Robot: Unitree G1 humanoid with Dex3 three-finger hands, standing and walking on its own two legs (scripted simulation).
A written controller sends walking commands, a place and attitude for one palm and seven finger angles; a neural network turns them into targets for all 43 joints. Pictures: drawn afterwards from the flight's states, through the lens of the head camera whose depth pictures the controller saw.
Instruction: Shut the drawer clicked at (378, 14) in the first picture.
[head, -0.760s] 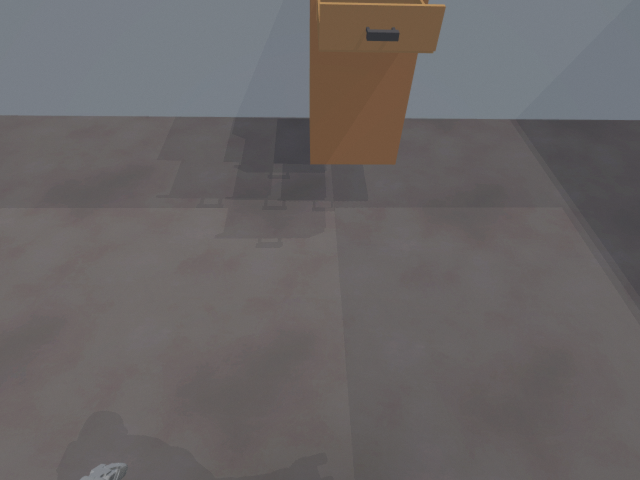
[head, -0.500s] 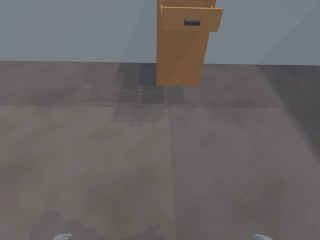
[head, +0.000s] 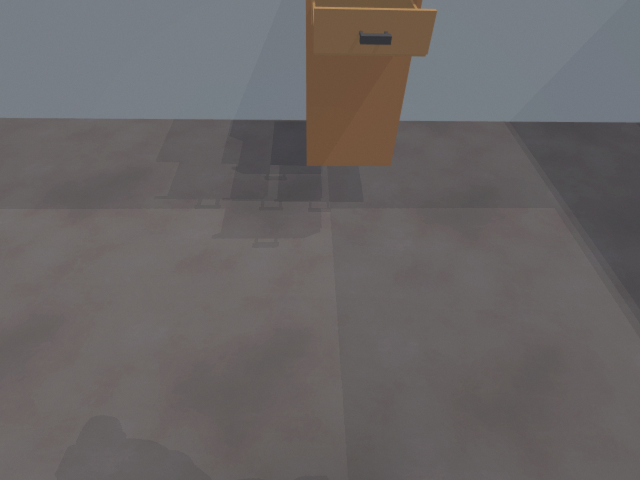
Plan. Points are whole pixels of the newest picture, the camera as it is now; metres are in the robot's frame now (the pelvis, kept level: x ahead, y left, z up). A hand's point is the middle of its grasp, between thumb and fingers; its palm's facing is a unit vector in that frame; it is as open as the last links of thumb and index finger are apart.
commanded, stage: stand and wait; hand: left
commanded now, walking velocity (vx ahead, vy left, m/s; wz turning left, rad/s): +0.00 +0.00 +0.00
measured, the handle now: (374, 36) +1.43 -0.10 +0.00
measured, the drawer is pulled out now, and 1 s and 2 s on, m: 0.30 0.30 0.30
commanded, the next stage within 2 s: look at it before walking up in 0.10 s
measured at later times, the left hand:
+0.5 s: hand out of the picture +0.07 +0.24 -0.16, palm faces -0.02 -0.95 -0.32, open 7.4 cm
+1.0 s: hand out of the picture +0.05 +0.22 -0.17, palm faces -0.06 -0.96 -0.26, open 7.4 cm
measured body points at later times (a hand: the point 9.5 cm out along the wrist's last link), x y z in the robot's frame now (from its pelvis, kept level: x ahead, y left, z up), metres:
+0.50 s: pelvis +0.00 +0.00 +0.00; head +0.00 +0.00 +0.45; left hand +0.07 +0.29 -0.13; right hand +0.08 -0.29 -0.13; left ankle +0.00 +0.13 -0.74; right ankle +0.00 -0.12 -0.74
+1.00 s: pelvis +0.02 +0.00 -0.01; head +0.02 +0.00 +0.44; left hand +0.06 +0.27 -0.15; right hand +0.07 -0.28 -0.15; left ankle +0.00 +0.12 -0.74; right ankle +0.00 -0.12 -0.74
